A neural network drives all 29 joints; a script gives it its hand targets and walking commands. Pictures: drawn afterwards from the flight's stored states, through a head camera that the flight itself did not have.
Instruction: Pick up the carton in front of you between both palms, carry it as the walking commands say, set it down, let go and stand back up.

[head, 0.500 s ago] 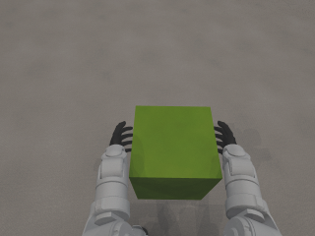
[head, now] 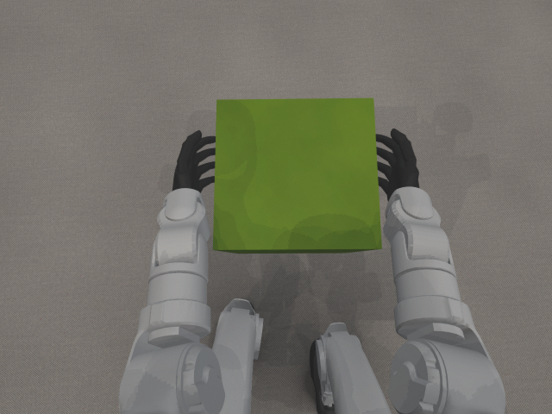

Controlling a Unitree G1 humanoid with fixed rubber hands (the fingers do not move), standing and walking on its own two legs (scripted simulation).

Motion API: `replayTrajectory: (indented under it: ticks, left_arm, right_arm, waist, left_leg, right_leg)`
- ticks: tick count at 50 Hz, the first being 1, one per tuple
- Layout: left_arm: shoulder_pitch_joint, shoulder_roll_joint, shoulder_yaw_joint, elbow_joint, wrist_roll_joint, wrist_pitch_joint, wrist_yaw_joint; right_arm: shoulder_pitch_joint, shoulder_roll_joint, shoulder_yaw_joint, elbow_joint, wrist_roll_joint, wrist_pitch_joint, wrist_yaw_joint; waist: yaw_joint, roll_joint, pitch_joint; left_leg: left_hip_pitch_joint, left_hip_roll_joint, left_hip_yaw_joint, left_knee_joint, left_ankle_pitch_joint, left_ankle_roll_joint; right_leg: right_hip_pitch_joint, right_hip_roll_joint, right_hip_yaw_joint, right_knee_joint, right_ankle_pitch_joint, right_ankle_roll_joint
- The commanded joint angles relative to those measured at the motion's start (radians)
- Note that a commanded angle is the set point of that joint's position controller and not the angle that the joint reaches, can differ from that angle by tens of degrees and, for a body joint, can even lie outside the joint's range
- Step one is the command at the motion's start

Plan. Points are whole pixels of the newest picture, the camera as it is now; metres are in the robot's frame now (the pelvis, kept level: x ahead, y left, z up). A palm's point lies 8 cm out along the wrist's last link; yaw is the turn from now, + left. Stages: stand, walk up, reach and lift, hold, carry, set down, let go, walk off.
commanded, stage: set down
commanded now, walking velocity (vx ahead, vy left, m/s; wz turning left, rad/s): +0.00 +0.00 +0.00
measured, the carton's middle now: (292, 190) +0.45 +0.04 -0.15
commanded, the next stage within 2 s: none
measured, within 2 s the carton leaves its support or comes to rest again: rests again in 1.52 s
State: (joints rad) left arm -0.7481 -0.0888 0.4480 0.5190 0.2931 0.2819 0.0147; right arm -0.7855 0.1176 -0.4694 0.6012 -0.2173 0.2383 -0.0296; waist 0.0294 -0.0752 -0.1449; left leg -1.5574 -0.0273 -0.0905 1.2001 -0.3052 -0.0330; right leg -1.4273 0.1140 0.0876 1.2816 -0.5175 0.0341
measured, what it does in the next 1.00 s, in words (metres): lowers itself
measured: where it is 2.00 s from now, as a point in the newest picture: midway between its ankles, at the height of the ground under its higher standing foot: (279, 373)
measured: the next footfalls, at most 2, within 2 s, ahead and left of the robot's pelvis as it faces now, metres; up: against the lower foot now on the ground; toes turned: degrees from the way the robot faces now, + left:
none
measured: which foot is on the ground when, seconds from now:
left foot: down 0.00-1.00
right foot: down 0.00-1.00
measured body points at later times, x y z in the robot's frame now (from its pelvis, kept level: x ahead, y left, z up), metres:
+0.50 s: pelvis -0.02 +0.01 -0.12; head +0.28 +0.06 +0.21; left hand +0.46 +0.23 -0.24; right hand +0.49 -0.08 -0.23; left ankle +0.11 +0.13 -0.60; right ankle +0.03 -0.13 -0.60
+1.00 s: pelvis -0.04 +0.01 -0.21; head +0.33 +0.05 +0.04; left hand +0.49 +0.25 -0.38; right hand +0.53 -0.05 -0.38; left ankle +0.11 +0.13 -0.60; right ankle +0.03 -0.13 -0.60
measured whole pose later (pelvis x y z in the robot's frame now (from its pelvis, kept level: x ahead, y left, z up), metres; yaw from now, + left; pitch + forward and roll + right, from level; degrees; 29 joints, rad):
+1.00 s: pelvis -0.04 +0.01 -0.21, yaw -6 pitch +42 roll -5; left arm -1.37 0.25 0.44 0.82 0.17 0.31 0.01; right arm -1.44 -0.10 -0.33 0.91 -0.07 0.25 -0.20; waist 0.14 -0.08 0.25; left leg -2.26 -0.05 -0.12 1.96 -0.44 -0.06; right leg -2.11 0.24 0.06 2.04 -0.69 0.11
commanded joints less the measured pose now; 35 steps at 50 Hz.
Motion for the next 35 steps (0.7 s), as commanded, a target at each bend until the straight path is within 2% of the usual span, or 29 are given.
replayTrajectory:
  ticks: [1,8,15,21,35]
  left_arm:
    - [-0.54,-0.873,-0.541,0.11,-0.09,-0.009,-0.234]
    - [-0.627,-0.825,-0.504,0.144,-0.113,-0.029,-0.234]
    - [-0.729,-0.778,-0.522,0.134,-0.163,-0.026,-0.22]
    - [-0.822,-0.733,-0.516,0.137,-0.185,-0.012,-0.209]
    - [-1.04,-0.594,-0.432,0.204,-0.193,0.007,-0.214]
  right_arm:
    - [-0.546,0.926,0.546,0.099,0.091,0.006,0.228]
    - [-0.647,0.886,0.539,0.105,0.108,-0.023,0.175]
    - [-0.766,0.852,0.57,0.084,0.15,-0.034,0.127]
    - [-0.876,0.815,0.566,0.092,0.175,-0.031,0.106]
    - [-1.109,0.685,0.471,0.177,0.189,-0.02,0.08]
  waist:
    - [0.05,0.067,-0.812]
    - [0.061,0.057,-0.914]
    - [0.078,0.067,-1.019]
    - [0.095,0.079,-1.041]
    - [0.13,0.094,-0.972]
  left_leg:
    - [0.725,-0.098,0.121,0.021,0.246,0.019]
    - [0.581,-0.099,0.122,0.153,0.295,0.009]
    - [0.525,-0.102,0.136,0.267,0.301,-0.008]
    - [0.491,-0.101,0.146,0.348,0.279,-0.019]
    - [0.392,-0.081,0.163,0.509,0.199,-0.029]
  right_leg:
    - [-0.002,0.082,-0.092,-0.134,0.182,0.013]
    - [-0.103,0.098,-0.11,-0.001,0.21,0.022]
    - [-0.176,0.116,-0.134,0.123,0.186,0.029]
    - [-0.264,0.127,-0.152,0.22,0.141,0.028]
    - [-0.454,0.133,-0.188,0.412,0.038,0.02]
